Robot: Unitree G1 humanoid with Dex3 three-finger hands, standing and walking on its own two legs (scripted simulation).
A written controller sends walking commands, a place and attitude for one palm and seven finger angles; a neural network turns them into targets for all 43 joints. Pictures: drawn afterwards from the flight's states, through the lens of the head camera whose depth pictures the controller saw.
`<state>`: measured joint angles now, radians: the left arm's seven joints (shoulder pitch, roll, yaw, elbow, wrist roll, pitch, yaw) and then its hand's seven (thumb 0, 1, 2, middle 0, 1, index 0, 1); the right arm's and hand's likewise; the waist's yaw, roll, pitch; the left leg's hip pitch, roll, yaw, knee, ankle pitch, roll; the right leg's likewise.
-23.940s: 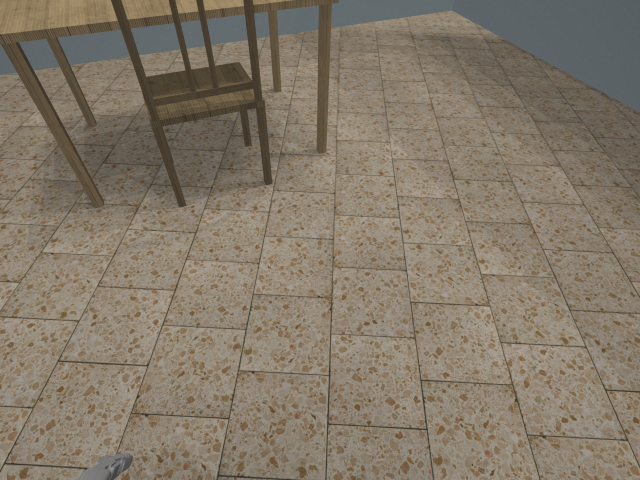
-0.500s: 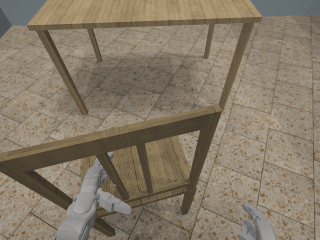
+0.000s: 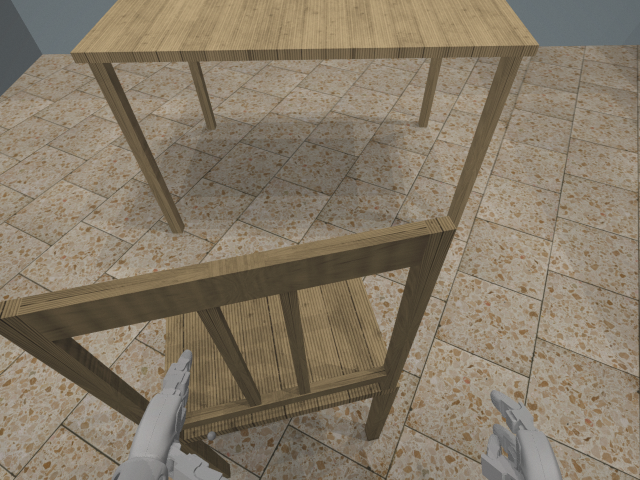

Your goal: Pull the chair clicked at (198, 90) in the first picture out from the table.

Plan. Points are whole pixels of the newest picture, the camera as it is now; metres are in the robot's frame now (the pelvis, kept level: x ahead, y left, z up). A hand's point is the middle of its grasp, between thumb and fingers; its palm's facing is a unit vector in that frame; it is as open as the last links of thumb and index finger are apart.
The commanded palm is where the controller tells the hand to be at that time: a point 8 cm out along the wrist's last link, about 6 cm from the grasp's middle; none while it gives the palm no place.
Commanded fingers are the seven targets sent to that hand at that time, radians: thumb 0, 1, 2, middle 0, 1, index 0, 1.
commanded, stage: draw the fingers out of the gap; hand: left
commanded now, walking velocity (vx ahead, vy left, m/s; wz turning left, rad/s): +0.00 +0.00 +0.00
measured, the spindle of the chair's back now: (236, 364) +0.28 +0.13 -0.04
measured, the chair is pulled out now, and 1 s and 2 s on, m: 0.68 0.68 0.68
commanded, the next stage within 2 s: draw the hand back to the body in 0.44 s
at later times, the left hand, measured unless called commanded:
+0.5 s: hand out of the picture +0.12 +0.14 -0.03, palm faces -0.01 -0.98 -0.19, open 17.5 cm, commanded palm +0.09 +0.19 +0.00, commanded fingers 0.00 -0.55 0.20 0.00 0.00 0.00 0.00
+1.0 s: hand (153, 477) +0.13 +0.17 +0.05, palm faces +0.02 -1.00 -0.09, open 17.5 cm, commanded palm +0.10 +0.23 +0.08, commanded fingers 0.00 -0.44 0.25 -0.01 -0.02 -0.01 -0.02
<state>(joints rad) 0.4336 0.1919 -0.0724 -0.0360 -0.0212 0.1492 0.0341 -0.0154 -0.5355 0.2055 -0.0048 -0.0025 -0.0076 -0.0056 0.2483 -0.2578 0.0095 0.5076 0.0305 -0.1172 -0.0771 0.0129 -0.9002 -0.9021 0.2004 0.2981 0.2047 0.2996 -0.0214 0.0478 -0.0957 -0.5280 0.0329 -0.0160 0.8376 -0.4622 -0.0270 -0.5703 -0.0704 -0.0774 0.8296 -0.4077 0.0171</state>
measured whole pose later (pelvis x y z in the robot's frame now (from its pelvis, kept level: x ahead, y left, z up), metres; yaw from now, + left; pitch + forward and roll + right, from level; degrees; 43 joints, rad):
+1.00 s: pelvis -0.03 +0.00 -0.02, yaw +0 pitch +8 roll -1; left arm 0.68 0.22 0.08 -0.33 -0.24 -0.21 -0.17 -0.02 -0.54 0.20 0.00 0.00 -0.01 0.00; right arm 0.22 -0.20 -0.01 0.55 0.08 -0.22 -0.09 0.02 -0.90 -0.90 0.20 0.30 0.21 0.30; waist 0.02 0.06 -0.10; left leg -0.65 0.04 -0.04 1.02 -0.51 -0.03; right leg -0.67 -0.06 -0.08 0.98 -0.44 0.01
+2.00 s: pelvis +0.02 -0.01 +0.03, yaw +0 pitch -4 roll +0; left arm 0.61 0.41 0.16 -0.39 -0.05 0.17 0.13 0.01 0.86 0.88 -0.25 -0.31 -0.46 -0.38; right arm 0.15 -0.24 0.04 0.70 0.03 -0.23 -0.10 0.01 -0.90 -0.90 0.20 0.30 0.20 0.30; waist 0.09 0.08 0.07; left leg -0.08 0.05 -0.02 0.50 -0.34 -0.05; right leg -0.13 -0.04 -0.10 0.52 -0.31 0.00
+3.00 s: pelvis -0.12 +0.04 +0.03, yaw -1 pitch -3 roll -2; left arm 0.49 0.35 0.33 -0.43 -0.02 -0.05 0.18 0.01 0.89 0.90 -0.21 -0.30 -0.21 -0.31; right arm 0.22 -0.23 0.02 0.61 0.03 -0.08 -0.11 0.01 -0.90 -0.90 0.20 0.30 0.20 0.30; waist 0.00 0.02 0.05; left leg -0.39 0.02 0.01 0.61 -0.23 0.04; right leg -0.44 -0.05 -0.04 0.72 -0.37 0.04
